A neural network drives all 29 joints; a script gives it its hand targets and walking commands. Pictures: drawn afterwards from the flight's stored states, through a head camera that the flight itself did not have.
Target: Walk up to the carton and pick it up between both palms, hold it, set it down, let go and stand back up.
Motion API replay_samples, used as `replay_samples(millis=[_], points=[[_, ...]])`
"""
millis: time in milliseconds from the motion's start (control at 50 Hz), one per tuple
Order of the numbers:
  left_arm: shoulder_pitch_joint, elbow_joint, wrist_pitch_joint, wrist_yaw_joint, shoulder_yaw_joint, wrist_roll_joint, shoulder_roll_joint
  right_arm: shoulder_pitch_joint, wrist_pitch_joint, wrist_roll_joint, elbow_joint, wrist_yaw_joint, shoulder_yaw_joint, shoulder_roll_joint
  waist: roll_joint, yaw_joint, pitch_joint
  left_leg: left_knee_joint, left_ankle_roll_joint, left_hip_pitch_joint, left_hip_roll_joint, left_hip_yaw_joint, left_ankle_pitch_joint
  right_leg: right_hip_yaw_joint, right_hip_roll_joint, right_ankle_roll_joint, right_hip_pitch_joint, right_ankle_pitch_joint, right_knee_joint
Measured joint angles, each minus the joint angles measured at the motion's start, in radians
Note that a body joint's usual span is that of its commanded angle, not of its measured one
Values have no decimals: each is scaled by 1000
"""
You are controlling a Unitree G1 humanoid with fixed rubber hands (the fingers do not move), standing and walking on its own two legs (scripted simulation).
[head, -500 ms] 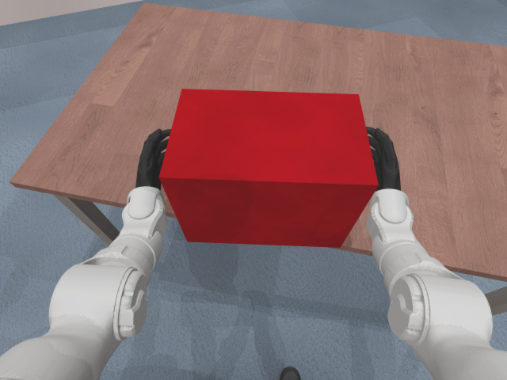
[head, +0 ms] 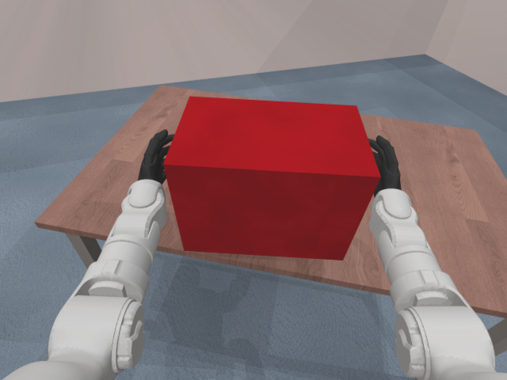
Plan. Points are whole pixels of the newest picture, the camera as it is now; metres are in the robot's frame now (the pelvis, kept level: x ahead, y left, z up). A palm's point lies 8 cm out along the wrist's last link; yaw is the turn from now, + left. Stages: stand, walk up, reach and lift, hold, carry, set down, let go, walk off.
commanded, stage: reach and lift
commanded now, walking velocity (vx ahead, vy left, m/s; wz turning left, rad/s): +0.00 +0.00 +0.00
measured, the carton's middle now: (268, 180) +0.43 -0.03 +0.11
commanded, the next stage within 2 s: hold in 1.46 s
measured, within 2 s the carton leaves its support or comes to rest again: neither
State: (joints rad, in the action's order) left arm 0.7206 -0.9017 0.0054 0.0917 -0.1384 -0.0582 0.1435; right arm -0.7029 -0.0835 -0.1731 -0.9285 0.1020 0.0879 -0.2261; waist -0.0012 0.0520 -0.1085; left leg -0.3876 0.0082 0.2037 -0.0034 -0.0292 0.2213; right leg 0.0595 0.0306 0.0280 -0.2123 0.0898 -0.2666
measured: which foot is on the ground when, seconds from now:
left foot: down 0.00-1.00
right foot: down 0.00-1.00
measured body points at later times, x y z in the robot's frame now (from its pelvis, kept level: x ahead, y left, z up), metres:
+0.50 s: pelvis -0.01 -0.02 +0.00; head -0.04 -0.01 +0.45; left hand +0.38 +0.17 +0.16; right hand +0.38 -0.21 +0.15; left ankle -0.01 +0.11 -0.75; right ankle +0.03 -0.14 -0.75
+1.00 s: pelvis -0.01 -0.01 +0.00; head -0.04 +0.01 +0.45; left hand +0.36 +0.16 +0.16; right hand +0.35 -0.22 +0.16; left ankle -0.01 +0.11 -0.75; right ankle +0.03 -0.14 -0.75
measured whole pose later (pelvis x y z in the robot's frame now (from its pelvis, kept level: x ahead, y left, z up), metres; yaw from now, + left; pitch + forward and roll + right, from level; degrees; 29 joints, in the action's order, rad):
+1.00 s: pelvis -0.01 -0.01 +0.00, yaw +0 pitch -7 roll -1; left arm 0.47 -0.09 -0.61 -0.04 -0.30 0.28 -0.02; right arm -0.52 0.28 -0.14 -0.46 0.08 0.13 -0.14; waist 0.03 0.09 0.04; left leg -0.34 0.00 0.00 -0.01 -0.03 0.22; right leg 0.05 0.02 0.02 -0.02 0.10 -0.25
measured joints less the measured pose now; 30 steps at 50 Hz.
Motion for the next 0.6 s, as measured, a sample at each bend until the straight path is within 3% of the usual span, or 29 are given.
replay_samples(millis=[100, 240, 400, 600], points=[[-43, 137, -148, -7, -84, 126, -65, 15, 66, 23, 9, -28, 41, 3, 34, -7, 47, 39, -3, -84, -3, 17, -14, -22, -5, -4, 68, -11, 20], [-105, 299, -256, -28, -133, 205, -121, 51, 116, 66, 77, -64, 93, 24, 38, -20, 74, 64, -12, -111, -9, 27, -32, -34, -12, -11, 78, -19, 19], [-82, 387, -319, -67, -173, 222, -99, 53, 162, 123, 184, -35, 113, 76, 22, -26, 77, 90, -21, -107, -9, 9, -58, -18, -12, -21, 67, -21, 16], [-137, 530, -443, -136, -197, 267, -76, 109, 261, 124, 315, 10, 81, 143, 39, 2, 114, 86, -22, -164, -3, -32, -47, 21, -6, -19, 152, -6, 32]])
